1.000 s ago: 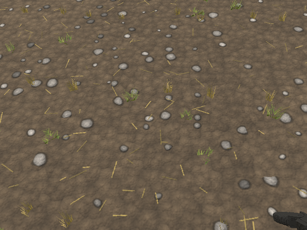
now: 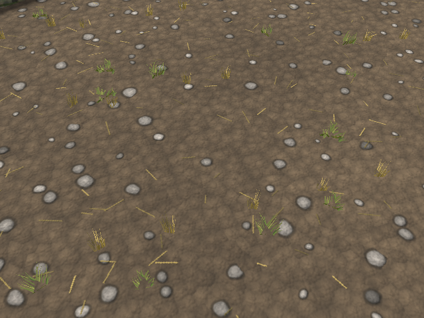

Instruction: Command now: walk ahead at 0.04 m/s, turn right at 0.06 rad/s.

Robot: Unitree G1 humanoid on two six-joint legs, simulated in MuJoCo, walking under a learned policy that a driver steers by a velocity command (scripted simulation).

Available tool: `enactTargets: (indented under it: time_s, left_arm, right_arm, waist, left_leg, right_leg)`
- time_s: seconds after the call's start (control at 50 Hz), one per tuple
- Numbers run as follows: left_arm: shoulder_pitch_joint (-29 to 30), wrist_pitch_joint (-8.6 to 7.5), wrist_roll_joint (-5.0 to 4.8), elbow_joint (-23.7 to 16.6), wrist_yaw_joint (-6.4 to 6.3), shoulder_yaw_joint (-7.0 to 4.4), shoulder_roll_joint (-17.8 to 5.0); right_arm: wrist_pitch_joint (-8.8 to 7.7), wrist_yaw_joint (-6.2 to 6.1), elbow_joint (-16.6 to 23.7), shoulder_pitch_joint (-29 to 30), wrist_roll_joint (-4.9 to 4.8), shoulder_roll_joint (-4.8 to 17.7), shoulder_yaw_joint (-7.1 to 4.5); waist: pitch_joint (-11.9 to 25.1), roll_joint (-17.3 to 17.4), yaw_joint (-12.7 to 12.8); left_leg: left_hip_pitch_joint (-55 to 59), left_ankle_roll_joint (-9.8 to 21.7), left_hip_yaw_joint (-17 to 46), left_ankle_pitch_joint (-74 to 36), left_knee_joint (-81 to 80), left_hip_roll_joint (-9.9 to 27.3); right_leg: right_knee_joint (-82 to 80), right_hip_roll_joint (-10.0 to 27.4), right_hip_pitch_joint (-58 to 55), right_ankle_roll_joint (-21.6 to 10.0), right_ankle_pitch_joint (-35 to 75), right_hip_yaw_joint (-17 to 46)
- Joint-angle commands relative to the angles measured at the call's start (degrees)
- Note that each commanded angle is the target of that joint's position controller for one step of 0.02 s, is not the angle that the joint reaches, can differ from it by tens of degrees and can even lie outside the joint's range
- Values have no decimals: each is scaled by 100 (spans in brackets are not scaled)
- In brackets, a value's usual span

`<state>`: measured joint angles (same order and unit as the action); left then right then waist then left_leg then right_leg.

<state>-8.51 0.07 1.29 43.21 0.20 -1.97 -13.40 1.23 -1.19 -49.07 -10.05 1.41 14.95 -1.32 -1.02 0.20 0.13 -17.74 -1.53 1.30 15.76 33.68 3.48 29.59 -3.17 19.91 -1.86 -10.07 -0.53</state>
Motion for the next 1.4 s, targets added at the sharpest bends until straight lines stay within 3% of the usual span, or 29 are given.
enactTargets:
  time_s: [0.02,0.06,0.12,0.26,0.4,0.74,0.78,0.82,0.86,0.88,0.9,0.94,0.98,1.0,1.02,1.04,1.06,1.08,1.1,1.14,1.22,1.28,1.36,1.4]
  left_arm:
    - [54,-41,10,-234,-66,-130,-557]
    - [26,10,0,-140,-126,-162,-566]
    - [-44,2,-13,40,-136,-179,-565]
    - [-78,-20,-86,488,-158,-197,-533]
    - [-77,47,-111,930,-233,-206,-607]
    - [66,80,-122,1715,-277,-152,-605]
    - [-51,92,-151,1837,-279,-142,-553]
    - [61,35,-173,1790,-267,-158,-580]
    - [289,-147,-192,1651,-187,-122,-414]
    - [340,-234,-216,1616,-134,-113,-380]
    - [342,-302,-257,1598,-87,-122,-387]
    - [138,-407,-319,1644,-26,-123,-352]
    - [-740,-445,-274,2068,-28,-220,-436]
    - [-1370,-444,-246,2240,-47,-300,-618]
    - [-2165,-464,-239,2339,-86,-429,-1169]
    - [-2426,-563,-136,2389,-24,-404,-1293]
    - [-1907,-659,-124,2238,-28,-265,-883]
    - [-1482,-712,-161,2076,-24,-184,-610]
    - [-1187,-732,-172,1975,-3,-148,-563]
    - [-1204,-705,-100,1953,-2,-59,-329]
    - [-1437,-662,-1,1941,-127,-57,-547]
    - [-1408,-625,-16,1822,-209,-58,-693]
    - [-1777,-550,-113,1856,-238,-92,-794]
    - [-1682,-494,-134,1775,-258,-135,-947]
  right_arm:
    - [-125,16,281,245,37,681,-131]
    - [-232,25,202,306,33,557,-75]
    - [-327,7,33,9,-59,594,-73]
    - [-300,-9,-238,-123,-91,535,-45]
    - [-256,9,-493,-103,-107,501,-39]
    - [-210,-46,-935,-284,-101,468,-17]
    - [-181,-73,-1037,-460,-140,508,-43]
    - [-171,-111,-971,-495,-199,759,-133]
    - [-260,-117,-999,-769,-265,1077,-260]
    - [-319,-115,-1001,-803,-280,1089,-290]
    - [-376,-99,-966,-749,-263,1000,-283]
    - [-424,-48,-846,-490,-315,919,-285]
    - [-403,1,-726,-245,-361,838,-268]
    - [-423,23,-641,-106,-332,636,-202]
    - [-477,39,-453,-5,-279,194,-87]
    - [-557,-1,-325,39,-380,297,-137]
    - [-610,20,-352,-32,-507,480,-195]
    - [-645,68,-414,-137,-533,493,-210]
    - [-665,76,-468,-184,-484,471,-242]
    - [-618,139,-500,-151,-399,440,-305]
    - [-475,251,-223,332,-362,82,-241]
    - [-475,309,167,1021,-321,-30,-149]
    - [-466,472,555,1608,-308,-55,-91]
    - [-473,543,677,1546,-305,81,-158]
  waist:
    - [-97,832,127]
    - [-112,812,161]
    - [20,329,21]
    - [279,-19,-72]
    - [223,-27,-52]
    - [21,13,-28]
    - [36,126,-37]
    - [-410,457,-105]
    - [-717,1006,-216]
    - [-871,1008,-219]
    - [-937,926,-167]
    - [-872,809,46]
    - [-555,533,417]
    - [-315,65,661]
    - [64,-1421,867]
    - [182,-1622,871]
    - [-255,-851,565]
    - [-464,-680,371]
    - [-542,-567,236]
    - [-472,-587,190]
    - [-546,-373,226]
    - [-714,-352,322]
    - [-836,-290,383]
    - [-601,-465,143]
  left_leg:
    - [-650,460,592,1544,-1516,402]
    - [-734,224,459,1217,-1524,280]
    - [-174,173,289,367,-1197,165]
    - [316,252,141,-727,-990,50]
    - [466,262,59,-1102,-1055,-35]
    - [509,254,-12,-800,-1261,-130]
    - [464,371,8,740,-1389,-187]
    - [248,720,617,2572,-1739,178]
    - [390,1264,1931,3328,-2408,1171]
    - [333,1472,2336,3183,-2560,1508]
    - [422,1506,2379,2842,-2546,1592]
    - [417,1266,1813,2168,-2300,1339]
    - [-460,961,987,1374,-1639,639]
    - [-975,751,557,687,-651,254]
    - [-2000,341,-275,789,1401,-446]
    - [-2565,327,292,1730,2848,-681]
    - [-2974,472,782,1390,3528,-337]
    - [-3066,604,843,737,3584,-118]
    - [-3019,657,824,221,3382,-2]
    - [-2693,656,666,-432,2991,154]
    - [-2757,393,347,-1023,2407,149]
    - [-2426,343,-107,-1614,1291,114]
    - [-2214,573,-552,-1577,519,-9]
    - [-1725,791,-812,-1237,372,-269]
  right_leg:
    - [-413,291,-610,136,-797,332]
    - [-357,383,-911,48,-406,386]
    - [-453,452,-769,-34,-104,477]
    - [-368,491,-1031,32,888,448]
    - [-390,518,-1196,53,1146,433]
    - [-568,491,-1170,105,778,337]
    - [-395,257,-1045,85,-674,83]
    - [96,73,-249,22,-2029,-122]
    - [1135,167,463,-4,-1526,-269]
    - [1486,397,666,-70,-1411,-101]
    - [1602,532,837,-139,-1586,-7]
    - [760,595,403,-275,-1650,-75]
    - [-309,177,-1531,-185,-515,-418]
    - [-603,552,-2352,-235,-579,207]
    - [-1489,1794,-3236,-730,-1444,2186]
    - [-1984,2666,-3098,-1355,-1920,3834]
    - [-1977,2664,-2855,-1289,-2111,3484]
    - [-2017,2388,-2648,-987,-1946,2744]
    - [-2085,2170,-2515,-742,-1371,2121]
    - [-2028,1768,-2365,-399,150,955]
    - [-2185,1662,-2110,-505,1447,77]
    - [-2398,1576,-1750,-463,1596,-481]
    - [-2154,1764,-2191,-436,2445,-938]
    - [-1575,1864,-2509,-372,4287,-1148]
